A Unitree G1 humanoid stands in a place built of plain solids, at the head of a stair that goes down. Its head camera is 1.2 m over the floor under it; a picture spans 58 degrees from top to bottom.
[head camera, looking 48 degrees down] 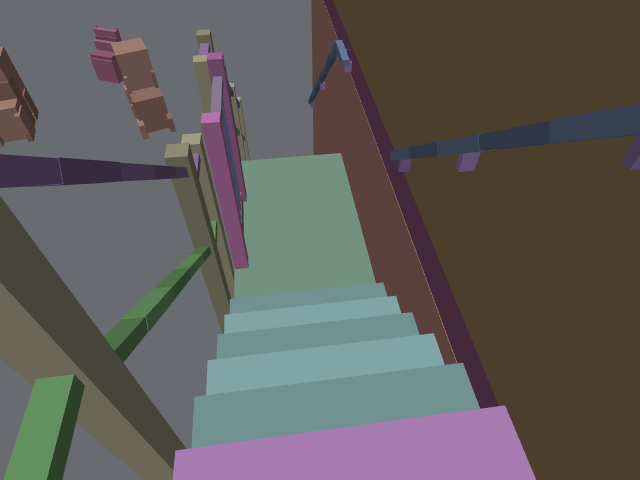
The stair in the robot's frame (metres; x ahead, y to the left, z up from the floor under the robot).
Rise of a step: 0.17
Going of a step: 0.21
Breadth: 0.90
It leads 8 degrees to the left of straight ahead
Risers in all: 6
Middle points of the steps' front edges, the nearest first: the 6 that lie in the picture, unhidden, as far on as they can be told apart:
0.40 -0.07 0.00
0.62 -0.04 -0.17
0.83 -0.01 -0.34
1.04 0.01 -0.52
1.25 0.04 -0.69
1.46 0.07 -0.86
